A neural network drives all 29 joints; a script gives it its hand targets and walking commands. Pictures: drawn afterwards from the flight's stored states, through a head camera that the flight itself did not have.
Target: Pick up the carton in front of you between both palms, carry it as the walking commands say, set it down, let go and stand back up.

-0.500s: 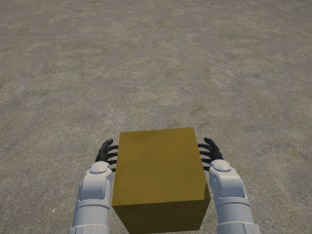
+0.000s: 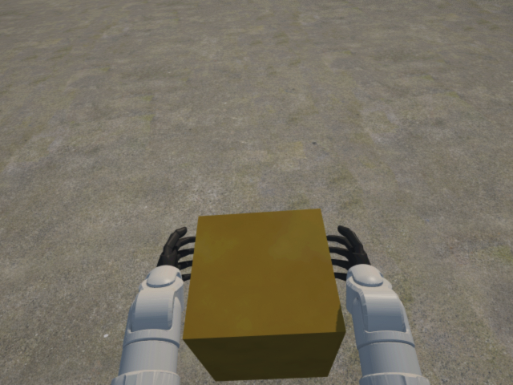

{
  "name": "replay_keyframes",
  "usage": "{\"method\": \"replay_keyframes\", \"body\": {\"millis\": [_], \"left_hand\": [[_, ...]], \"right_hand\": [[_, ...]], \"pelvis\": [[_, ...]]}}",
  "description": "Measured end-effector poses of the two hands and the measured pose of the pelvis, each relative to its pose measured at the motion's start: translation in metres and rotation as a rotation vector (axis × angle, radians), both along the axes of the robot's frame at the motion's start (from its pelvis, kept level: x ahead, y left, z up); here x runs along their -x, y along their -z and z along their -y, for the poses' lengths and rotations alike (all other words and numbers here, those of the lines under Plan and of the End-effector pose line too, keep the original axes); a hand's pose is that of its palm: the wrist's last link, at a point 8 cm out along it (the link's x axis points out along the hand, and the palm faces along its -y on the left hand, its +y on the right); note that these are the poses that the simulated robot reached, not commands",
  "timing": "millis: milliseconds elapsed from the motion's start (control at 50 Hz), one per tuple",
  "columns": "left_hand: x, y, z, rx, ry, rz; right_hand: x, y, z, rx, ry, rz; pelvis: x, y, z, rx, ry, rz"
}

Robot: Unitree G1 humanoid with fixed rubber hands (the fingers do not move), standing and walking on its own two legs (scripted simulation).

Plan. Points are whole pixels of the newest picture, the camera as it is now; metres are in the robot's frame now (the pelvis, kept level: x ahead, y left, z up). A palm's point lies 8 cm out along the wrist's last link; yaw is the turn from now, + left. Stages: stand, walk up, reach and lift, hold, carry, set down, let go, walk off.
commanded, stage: hold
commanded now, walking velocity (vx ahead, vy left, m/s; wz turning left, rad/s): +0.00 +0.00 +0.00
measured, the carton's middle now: (265, 299) +0.28 +0.00 -0.06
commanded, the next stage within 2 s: set down in 0.66 s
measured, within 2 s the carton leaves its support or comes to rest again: neither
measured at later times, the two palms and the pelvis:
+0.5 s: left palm (173, 284) +0.26 +0.14 +0.05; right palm (368, 273) +0.27 -0.16 +0.04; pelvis -0.02 -0.03 +0.00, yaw +3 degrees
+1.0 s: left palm (187, 266) +0.31 +0.13 +0.02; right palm (359, 257) +0.32 -0.17 +0.00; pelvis -0.01 -0.03 -0.01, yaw +3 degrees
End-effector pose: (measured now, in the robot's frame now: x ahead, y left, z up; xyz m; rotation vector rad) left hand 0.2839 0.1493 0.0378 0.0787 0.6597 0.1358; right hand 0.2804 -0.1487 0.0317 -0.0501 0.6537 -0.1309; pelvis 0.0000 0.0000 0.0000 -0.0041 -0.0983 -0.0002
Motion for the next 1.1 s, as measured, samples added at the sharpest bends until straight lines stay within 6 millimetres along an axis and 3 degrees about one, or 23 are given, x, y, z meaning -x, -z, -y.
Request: {"method": "replay_keyframes", "body": {"millis": [240,420,820,980,1100], "left_hand": [[0.019,-0.006,0.002,0.011,-0.025,0.014],[0.025,-0.009,0.009,0.011,-0.049,0.021],[0.003,-0.012,0.020,0.015,-0.082,0.008],[-0.021,0.014,0.020,0.006,-0.084,-0.016],[-0.035,0.065,0.025,-0.018,-0.055,-0.036]], "right_hand": [[0.013,-0.007,0.002,-0.014,-0.015,0.013],[0.012,-0.009,0.010,-0.034,-0.039,0.020],[-0.018,-0.009,0.020,-0.058,-0.047,0.006],[-0.040,0.020,0.018,-0.070,-0.011,-0.015],[-0.049,0.075,0.023,-0.034,-0.028,-0.034]], "pelvis": [[0.022,0.003,0.006,-0.003,-0.019,0.052],[0.026,0.004,0.020,-0.005,-0.041,0.063],[0.009,0.002,0.038,-0.005,-0.062,0.038],[0.012,0.010,0.029,-0.003,-0.051,-0.029],[0.022,0.021,0.020,-0.014,-0.029,-0.182]]}}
